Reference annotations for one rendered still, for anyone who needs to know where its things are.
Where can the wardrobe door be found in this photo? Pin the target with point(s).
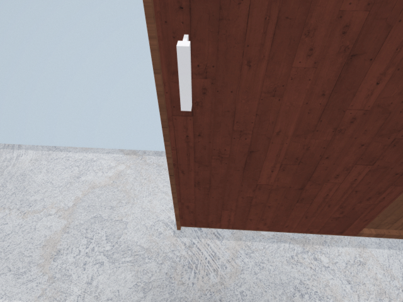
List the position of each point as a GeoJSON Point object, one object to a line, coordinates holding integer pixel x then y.
{"type": "Point", "coordinates": [391, 218]}
{"type": "Point", "coordinates": [297, 112]}

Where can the handle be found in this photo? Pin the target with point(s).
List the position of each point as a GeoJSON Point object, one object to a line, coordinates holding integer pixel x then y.
{"type": "Point", "coordinates": [184, 73]}

